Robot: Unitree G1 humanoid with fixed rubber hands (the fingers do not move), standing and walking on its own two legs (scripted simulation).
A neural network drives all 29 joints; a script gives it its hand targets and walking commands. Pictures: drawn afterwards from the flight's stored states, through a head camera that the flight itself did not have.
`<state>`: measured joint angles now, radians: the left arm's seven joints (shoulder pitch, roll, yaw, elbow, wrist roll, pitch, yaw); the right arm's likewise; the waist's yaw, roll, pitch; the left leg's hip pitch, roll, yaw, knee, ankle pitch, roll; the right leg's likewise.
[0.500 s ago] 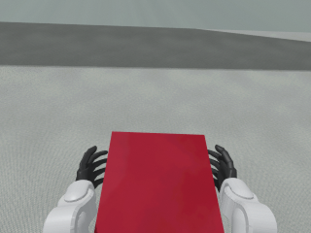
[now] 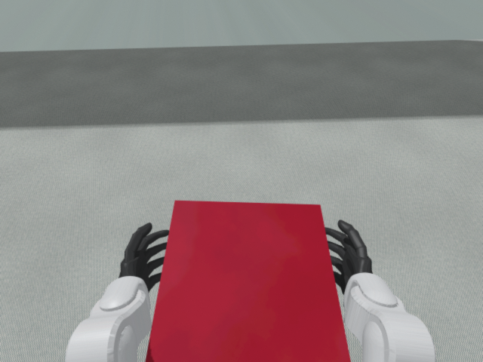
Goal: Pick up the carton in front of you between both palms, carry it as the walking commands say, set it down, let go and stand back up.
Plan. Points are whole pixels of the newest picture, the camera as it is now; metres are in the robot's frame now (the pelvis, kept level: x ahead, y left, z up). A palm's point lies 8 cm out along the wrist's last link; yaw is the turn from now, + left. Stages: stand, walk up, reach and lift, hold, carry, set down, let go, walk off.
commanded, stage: carry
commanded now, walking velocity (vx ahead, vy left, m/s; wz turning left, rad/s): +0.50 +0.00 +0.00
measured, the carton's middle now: (243, 300) +0.22 +0.00 +0.02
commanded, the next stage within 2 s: none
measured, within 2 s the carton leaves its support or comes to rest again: neither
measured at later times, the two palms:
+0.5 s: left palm (156, 150) +0.53 +0.18 +0.08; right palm (296, 144) +0.52 -0.12 +0.09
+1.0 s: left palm (175, 129) +0.66 +0.17 +0.04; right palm (292, 124) +0.67 -0.13 +0.04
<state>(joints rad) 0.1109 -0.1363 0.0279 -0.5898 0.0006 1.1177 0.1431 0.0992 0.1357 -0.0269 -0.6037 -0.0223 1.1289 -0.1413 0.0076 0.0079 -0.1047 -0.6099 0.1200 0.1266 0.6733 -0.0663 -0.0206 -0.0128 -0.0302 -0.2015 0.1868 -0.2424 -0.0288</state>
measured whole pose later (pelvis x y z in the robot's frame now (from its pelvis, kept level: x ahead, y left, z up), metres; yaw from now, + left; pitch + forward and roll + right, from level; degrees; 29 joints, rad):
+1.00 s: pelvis +0.42 +0.01 -0.02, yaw +1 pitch +3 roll -1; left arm 0.00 -0.13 0.05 -0.29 0.11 1.04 0.09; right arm -0.02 0.13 -0.06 -0.29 -0.13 1.04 -0.07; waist 0.01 0.03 -0.10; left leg -0.10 0.08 0.12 0.49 -0.44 -0.04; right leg -0.36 -0.04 -0.24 0.54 -0.24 -0.06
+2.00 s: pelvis +0.37 +0.04 -0.02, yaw +1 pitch +2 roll +0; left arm -0.18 -0.14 0.15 0.11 0.22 0.74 0.02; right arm -0.20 0.14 -0.16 0.12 -0.23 0.73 -0.02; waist 0.00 0.01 -0.06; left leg -0.16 0.03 0.14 0.54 -0.40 0.02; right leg -0.39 -0.10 -0.21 0.52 -0.15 -0.02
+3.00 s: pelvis +0.35 -0.01 -0.01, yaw +11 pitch -6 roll +0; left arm -0.28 -0.16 0.23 0.30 0.27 0.66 -0.02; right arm -0.26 0.15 -0.21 0.21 -0.30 0.71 -0.02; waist 0.00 0.06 0.04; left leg -0.01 0.01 -0.11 0.38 -0.26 -0.02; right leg -0.16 0.02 0.04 0.35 -0.08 0.00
